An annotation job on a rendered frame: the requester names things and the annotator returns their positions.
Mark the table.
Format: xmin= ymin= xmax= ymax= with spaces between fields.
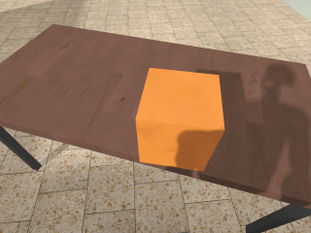
xmin=0 ymin=24 xmax=311 ymax=233

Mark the carton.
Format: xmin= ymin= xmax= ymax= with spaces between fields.
xmin=135 ymin=68 xmax=225 ymax=172

